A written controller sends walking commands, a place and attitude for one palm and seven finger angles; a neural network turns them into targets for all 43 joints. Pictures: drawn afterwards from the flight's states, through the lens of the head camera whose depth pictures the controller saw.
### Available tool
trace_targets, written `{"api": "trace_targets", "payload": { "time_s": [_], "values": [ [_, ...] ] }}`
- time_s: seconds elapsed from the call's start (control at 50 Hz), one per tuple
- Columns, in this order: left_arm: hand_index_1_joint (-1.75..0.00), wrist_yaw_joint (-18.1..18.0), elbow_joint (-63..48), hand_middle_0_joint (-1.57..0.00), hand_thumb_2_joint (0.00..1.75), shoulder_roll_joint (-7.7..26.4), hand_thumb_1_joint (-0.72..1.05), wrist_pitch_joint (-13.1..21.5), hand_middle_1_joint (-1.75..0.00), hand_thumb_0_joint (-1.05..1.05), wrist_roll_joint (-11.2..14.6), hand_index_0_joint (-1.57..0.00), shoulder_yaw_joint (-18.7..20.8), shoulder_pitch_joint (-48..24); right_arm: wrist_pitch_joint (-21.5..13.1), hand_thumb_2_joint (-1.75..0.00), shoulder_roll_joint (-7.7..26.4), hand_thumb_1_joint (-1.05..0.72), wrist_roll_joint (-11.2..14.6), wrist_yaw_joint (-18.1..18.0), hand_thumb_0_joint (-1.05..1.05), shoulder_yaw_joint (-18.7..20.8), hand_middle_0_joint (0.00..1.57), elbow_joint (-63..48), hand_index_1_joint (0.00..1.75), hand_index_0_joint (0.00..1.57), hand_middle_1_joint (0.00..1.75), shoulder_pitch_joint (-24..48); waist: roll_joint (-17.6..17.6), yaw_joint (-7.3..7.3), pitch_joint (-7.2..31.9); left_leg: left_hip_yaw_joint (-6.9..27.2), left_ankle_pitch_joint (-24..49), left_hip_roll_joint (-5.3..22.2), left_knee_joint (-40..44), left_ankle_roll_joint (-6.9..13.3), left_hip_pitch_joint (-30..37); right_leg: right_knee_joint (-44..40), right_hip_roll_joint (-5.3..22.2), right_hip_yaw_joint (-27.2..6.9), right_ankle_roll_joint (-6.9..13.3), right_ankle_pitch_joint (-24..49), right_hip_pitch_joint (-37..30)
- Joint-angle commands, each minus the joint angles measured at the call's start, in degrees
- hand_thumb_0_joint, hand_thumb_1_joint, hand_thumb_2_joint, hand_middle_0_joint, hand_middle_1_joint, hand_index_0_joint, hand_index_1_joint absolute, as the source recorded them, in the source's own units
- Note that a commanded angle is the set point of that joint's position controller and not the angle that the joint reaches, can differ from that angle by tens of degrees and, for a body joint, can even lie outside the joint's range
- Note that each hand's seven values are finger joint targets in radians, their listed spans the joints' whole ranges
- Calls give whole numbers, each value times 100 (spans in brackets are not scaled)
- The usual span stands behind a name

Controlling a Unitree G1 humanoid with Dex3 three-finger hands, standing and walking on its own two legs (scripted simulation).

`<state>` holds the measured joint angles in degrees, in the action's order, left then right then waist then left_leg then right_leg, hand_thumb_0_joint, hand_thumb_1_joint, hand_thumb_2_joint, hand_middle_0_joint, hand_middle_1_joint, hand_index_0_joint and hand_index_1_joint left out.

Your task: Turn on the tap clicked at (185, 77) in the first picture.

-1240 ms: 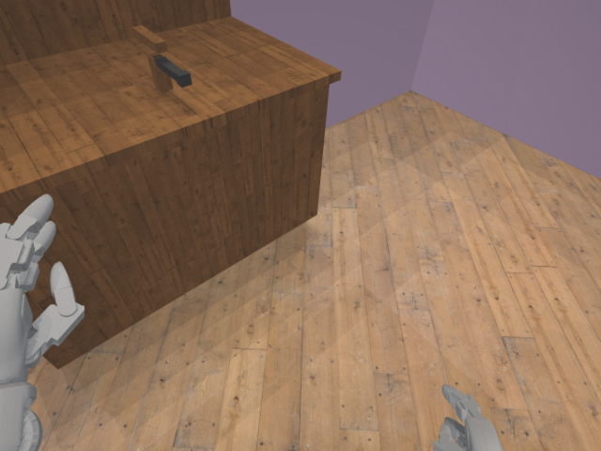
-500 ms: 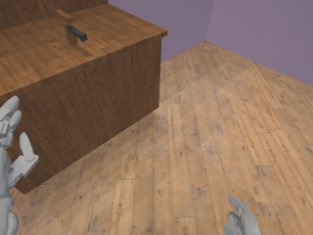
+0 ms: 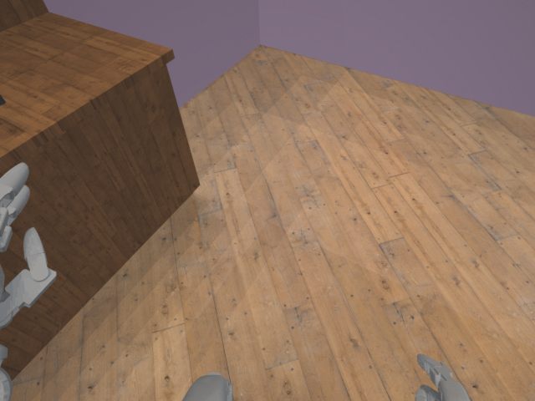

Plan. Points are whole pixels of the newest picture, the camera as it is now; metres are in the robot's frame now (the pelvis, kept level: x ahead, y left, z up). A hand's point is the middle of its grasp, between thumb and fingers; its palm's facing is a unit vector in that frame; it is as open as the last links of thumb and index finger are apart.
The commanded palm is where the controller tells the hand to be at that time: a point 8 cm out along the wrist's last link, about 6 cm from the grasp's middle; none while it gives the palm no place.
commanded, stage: walk to a spot facing it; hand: left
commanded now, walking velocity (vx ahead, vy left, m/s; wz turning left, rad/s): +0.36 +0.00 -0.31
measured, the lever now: out of the picture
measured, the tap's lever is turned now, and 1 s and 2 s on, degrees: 0 0 0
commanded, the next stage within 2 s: turn to face it in 0.86 s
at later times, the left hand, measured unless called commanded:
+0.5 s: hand (115, 141) +0.40 +0.22 +0.19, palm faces +0.21 -0.91 -0.35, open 7.4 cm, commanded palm +0.36 +0.28 +0.17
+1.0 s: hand (244, 71) +0.58 +0.07 +0.19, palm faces -0.02 -0.83 -0.56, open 7.4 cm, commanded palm +0.55 +0.14 +0.17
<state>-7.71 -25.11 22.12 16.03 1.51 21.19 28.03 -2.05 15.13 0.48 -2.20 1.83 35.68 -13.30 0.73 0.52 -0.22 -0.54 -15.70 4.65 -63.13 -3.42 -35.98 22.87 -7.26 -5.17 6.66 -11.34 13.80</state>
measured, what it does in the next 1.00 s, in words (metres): walks ahead, turning right: left foot, then right foot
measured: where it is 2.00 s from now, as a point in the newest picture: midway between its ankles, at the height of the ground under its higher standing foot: (300, 390)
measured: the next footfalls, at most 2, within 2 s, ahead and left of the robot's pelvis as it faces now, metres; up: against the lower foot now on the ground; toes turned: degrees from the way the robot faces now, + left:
left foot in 0.26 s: +0.15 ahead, +0.15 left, +0.00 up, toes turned +2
right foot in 0.74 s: +0.30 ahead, -0.15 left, +0.00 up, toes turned -31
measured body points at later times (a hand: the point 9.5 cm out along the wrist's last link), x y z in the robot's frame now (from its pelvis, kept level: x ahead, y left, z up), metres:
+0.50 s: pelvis +0.13 +0.04 +0.00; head +0.15 +0.06 +0.45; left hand +0.39 +0.27 +0.21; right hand +0.26 -0.17 -0.08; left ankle +0.11 +0.15 -0.74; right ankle +0.14 -0.09 -0.64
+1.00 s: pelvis +0.29 -0.05 -0.02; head +0.34 -0.05 +0.43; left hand +0.58 +0.11 +0.22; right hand +0.33 -0.34 -0.10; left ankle +0.41 +0.05 -0.70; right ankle +0.26 -0.13 -0.74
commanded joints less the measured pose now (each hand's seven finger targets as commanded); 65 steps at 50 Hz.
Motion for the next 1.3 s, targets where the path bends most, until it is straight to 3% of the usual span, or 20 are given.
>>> {"api": "trace_targets", "payload": {
  "time_s": [0.0,0.12,0.2,0.24,0.26,0.28,0.44,0.58,0.66,0.7,0.72,0.74,0.76,0.86,0.96,1.04,1.06,1.1,1.14,1.28],
  "values": [
    [-30,-177,-1056,-20,90,904,90,239,-30,0,80,-20,657,-218,-313,-90,351,-90,22,15,0,83,20,-1040,30,20,30,653,-549,-158,871,-14,15,61,598,87,-756,-491,1717,-1756,455,1470,-1576],
    [-30,-165,-1349,-20,90,957,90,124,-30,0,76,-20,627,-435,-347,-90,280,-90,6,-14,0,26,20,-1162,30,20,30,697,-708,-232,655,-355,-195,-72,2058,228,364,-405,1675,-1750,639,1226,-1008],
    [-30,-165,-1551,-20,90,865,90,87,-30,0,95,-20,572,-624,-400,-90,302,-90,-22,-89,0,-6,20,-1150,30,20,30,489,-255,-104,810,-629,538,-87,3686,391,2518,537,1161,-1297,191,1152,-126],
    [-30,-111,-1548,-20,90,738,90,101,-30,0,104,-20,482,-633,-392,-90,518,-90,-21,-157,0,93,20,-1167,30,20,30,394,1076,14,1215,966,661,1234,4066,927,4901,2468,470,-395,-417,-375,1903],
    [-30,-150,-1770,-20,90,811,90,175,-30,0,75,-20,468,-1024,-395,-90,393,-90,-40,-153,0,12,20,-1175,30,20,30,366,1541,-5,1085,2127,1003,2281,4448,1455,4939,3824,359,202,-633,-2098,2615],
    [-30,-158,-1477,-20,90,941,90,210,-30,0,3,-20,557,-1148,-435,-90,334,-90,-56,-142,0,-11,20,-1107,30,20,30,446,1194,-53,640,2291,563,2430,4780,1618,4340,4714,460,248,-656,-2010,2926],
    [-30,-37,-1705,-20,90,751,90,-8,-30,0,-174,-20,369,-1182,-590,-90,346,-90,-144,-49,0,16,20,-913,30,20,30,397,943,-42,25,-608,1293,1651,4865,846,2905,4438,1252,1025,-838,-349,2743],
    [-30,-15,-1543,-20,90,771,90,65,-30,0,-199,-20,588,-865,-652,-90,195,-90,-144,-29,0,93,20,-1008,30,20,30,395,1306,28,31,-1459,2701,1664,4676,725,3277,2502,1109,1731,-793,58,2073],
    [-30,-17,-1993,-20,90,1014,90,85,-30,0,-145,-20,698,-653,-710,-90,173,-90,-64,-14,0,84,20,-1027,30,20,30,381,1402,-79,841,-1859,4422,1392,2410,613,3594,1032,395,2327,-617,-13,335],
    [-30,-87,-2340,-20,90,1342,90,63,-30,0,-228,-20,873,-581,-687,-90,108,-90,54,87,0,102,20,-1015,30,20,30,419,217,-229,1480,-1614,2856,979,-128,439,1988,756,1105,1218,-161,1316,-1857],
    [-30,-136,-2594,-20,90,1719,90,124,-30,0,-165,-20,1240,-550,-668,-90,8,-90,76,92,0,108,20,-1154,30,20,30,536,-1075,-211,1939,-1131,-1114,131,-1743,321,245,904,2420,-1339,646,4591,-2991],
    [-30,-210,-2564,-20,90,1632,90,133,-30,0,-107,-20,1380,-387,-656,-90,-27,-90,-18,72,0,22,20,-1177,30,20,30,611,-870,-163,2001,-224,-2096,71,-2423,294,-582,924,3061,-2164,1012,5448,-3162],
    [-30,-260,-2526,-20,90,1917,90,187,-30,0,-102,-20,1658,-273,-630,-90,34,-90,-54,63,0,-27,20,-1176,30,20,30,700,-403,-146,1374,108,-2031,397,-2529,218,-824,613,3252,-2512,1057,4782,-2410],
    [-30,-276,-2428,-20,90,1425,90,228,-30,0,30,-20,1686,373,-182,-90,140,-90,-26,122,0,48,20,-869,30,20,30,783,-98,59,1185,190,-585,601,-1345,69,-256,-34,2525,-316,533,1655,-629],
    [-30,-297,-1942,-20,90,1198,90,108,-30,0,191,-20,1603,657,-198,-90,103,-90,7,-3,0,57,20,-993,30,20,30,665,-833,-32,932,-529,-205,337,1562,196,835,106,2240,434,317,1822,-384],
    [-30,-283,-1547,-20,90,881,90,-24,-30,0,118,-20,999,115,-305,-90,167,-90,-41,-173,0,133,20,-930,30,20,30,412,-404,119,738,-851,1081,-70,3135,292,2361,761,1982,1013,-262,978,89],
    [-30,-274,-1628,-20,90,918,90,1,-30,0,89,-20,894,-172,-318,-90,212,-90,-42,-214,0,162,20,-971,30,20,30,343,-154,127,702,-589,1202,43,3390,373,2732,1272,1861,1096,-421,599,293],
    [-30,-250,-1577,-20,90,910,90,24,-30,0,144,-20,820,-411,-344,-90,372,-90,-9,-223,0,166,20,-1062,30,20,30,372,1443,-28,723,1916,2445,1590,4064,1318,3017,2914,982,1157,-881,-2203,1148],
    [-30,-159,-1793,-20,90,1217,90,107,-30,0,9,-20,800,-1004,-439,-90,281,-90,-148,-175,0,30,20,-974,30,20,30,508,1665,-43,477,2740,2131,1948,4504,1579,2438,3963,1116,522,-900,-2520,1401],
    [-30,-196,-2868,-20,90,957,90,1,-30,0,104,-20,706,-288,-684,-90,282,-90,-132,-9,0,94,20,-960,30,20,30,472,1623,-26,958,1493,1104,1028,4441,1076,2151,3014,834,865,-998,-1797,603]
  ]
}}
